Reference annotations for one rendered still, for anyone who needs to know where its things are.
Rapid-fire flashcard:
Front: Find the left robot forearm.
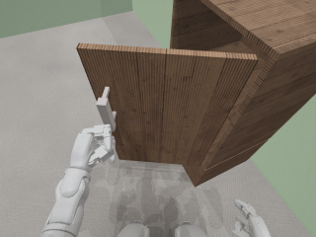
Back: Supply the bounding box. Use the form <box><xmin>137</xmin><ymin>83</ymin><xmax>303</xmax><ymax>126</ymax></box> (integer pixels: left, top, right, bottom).
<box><xmin>40</xmin><ymin>167</ymin><xmax>92</xmax><ymax>237</ymax></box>

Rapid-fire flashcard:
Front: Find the right robot thigh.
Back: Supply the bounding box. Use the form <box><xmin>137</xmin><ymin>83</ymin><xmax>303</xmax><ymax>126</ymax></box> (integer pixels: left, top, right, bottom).
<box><xmin>174</xmin><ymin>224</ymin><xmax>207</xmax><ymax>237</ymax></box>

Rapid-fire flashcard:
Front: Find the left robot thigh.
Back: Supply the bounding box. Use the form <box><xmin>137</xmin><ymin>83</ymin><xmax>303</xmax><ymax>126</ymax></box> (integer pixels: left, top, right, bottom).
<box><xmin>117</xmin><ymin>223</ymin><xmax>150</xmax><ymax>237</ymax></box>

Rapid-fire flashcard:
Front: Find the cupboard door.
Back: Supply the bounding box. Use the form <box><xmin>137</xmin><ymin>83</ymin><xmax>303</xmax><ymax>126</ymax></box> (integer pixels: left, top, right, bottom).
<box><xmin>76</xmin><ymin>42</ymin><xmax>259</xmax><ymax>166</ymax></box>

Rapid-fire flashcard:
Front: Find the handle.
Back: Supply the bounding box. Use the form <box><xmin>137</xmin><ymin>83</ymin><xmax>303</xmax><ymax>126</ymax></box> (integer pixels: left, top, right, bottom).
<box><xmin>96</xmin><ymin>87</ymin><xmax>117</xmax><ymax>132</ymax></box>

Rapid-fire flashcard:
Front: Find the robot left hand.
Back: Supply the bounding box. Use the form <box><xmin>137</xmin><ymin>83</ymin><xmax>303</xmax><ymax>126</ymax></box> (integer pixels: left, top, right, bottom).
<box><xmin>69</xmin><ymin>124</ymin><xmax>117</xmax><ymax>173</ymax></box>

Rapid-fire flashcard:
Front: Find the robot right hand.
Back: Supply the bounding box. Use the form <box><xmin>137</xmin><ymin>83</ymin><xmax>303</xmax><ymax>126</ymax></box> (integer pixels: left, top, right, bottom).
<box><xmin>232</xmin><ymin>198</ymin><xmax>272</xmax><ymax>237</ymax></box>

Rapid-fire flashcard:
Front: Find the robot thigh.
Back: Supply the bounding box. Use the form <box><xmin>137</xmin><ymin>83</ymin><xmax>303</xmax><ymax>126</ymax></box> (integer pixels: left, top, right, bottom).
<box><xmin>174</xmin><ymin>224</ymin><xmax>207</xmax><ymax>237</ymax></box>
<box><xmin>117</xmin><ymin>223</ymin><xmax>150</xmax><ymax>237</ymax></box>

